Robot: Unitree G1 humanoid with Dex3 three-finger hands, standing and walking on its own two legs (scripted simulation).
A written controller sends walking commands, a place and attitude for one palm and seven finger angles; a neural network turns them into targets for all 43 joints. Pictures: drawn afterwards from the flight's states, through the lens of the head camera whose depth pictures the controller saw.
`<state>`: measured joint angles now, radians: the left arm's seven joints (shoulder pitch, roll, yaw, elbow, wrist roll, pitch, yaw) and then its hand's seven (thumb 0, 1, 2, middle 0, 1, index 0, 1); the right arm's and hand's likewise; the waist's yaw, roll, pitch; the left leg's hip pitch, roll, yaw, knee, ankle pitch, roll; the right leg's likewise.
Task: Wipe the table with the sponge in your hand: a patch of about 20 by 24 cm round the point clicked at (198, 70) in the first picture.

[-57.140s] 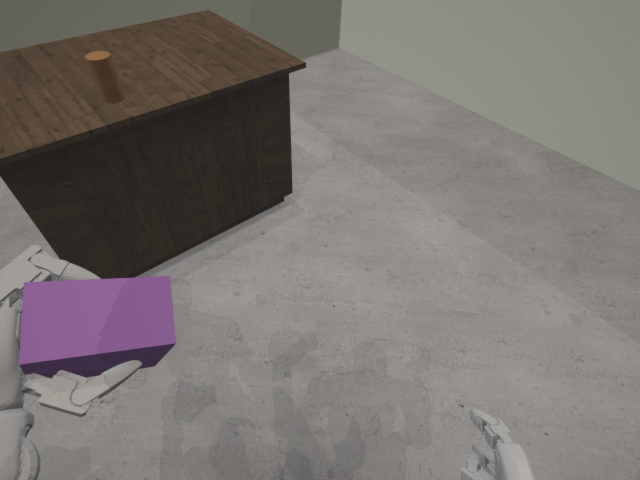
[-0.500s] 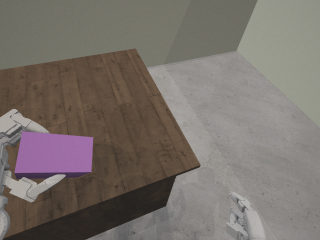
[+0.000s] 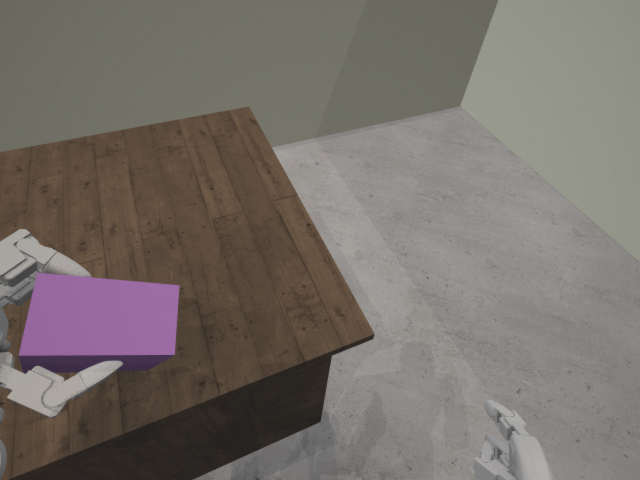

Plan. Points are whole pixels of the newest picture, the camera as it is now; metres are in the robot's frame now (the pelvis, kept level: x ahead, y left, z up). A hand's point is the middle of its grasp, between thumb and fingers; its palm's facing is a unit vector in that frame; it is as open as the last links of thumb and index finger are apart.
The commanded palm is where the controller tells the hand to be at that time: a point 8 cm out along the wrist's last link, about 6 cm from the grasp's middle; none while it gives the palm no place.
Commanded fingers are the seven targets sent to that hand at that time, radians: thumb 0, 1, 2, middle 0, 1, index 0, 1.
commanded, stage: shuffle to correct the standing spot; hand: left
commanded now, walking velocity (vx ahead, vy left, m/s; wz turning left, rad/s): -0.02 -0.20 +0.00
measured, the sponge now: (121, 330) +0.23 +0.21 +0.13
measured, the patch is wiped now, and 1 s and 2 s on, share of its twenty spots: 0.00 0.00 0.00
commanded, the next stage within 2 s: none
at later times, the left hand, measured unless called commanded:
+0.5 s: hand (42, 335) +0.21 +0.25 +0.16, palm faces +0.31 -0.85 -0.42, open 10.3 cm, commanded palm +0.15 +0.29 +0.18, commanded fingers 0.00 0.10 1.30 -1.20 -1.60 -1.20 -1.60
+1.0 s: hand (56, 334) +0.21 +0.24 +0.17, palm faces +0.30 -0.85 -0.44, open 10.3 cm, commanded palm +0.15 +0.28 +0.18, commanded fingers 0.00 0.10 1.30 -1.20 -1.60 -1.20 -1.60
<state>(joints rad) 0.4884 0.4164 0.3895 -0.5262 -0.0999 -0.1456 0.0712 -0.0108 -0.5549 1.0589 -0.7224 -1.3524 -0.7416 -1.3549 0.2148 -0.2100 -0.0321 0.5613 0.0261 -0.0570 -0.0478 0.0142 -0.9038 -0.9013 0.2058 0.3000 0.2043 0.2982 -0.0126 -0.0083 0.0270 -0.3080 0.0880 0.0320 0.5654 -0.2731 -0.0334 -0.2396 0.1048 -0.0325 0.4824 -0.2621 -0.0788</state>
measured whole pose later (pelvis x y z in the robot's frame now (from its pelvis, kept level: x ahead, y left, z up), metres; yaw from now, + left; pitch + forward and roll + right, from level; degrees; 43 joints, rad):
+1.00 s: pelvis -0.01 +0.00 +0.00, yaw +1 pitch +1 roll -1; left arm 0.50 0.43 0.39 -0.54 -0.10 -0.14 0.07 -0.01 -0.56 1.06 -0.72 -1.35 -0.74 -1.36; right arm 0.22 -0.20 -0.02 0.56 0.03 -0.05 -0.04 0.01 -0.90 -0.90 0.21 0.30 0.21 0.30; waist -0.01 0.01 0.03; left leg -0.31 0.09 0.02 0.55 -0.25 -0.04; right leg -0.24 0.11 -0.05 0.46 -0.24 -0.08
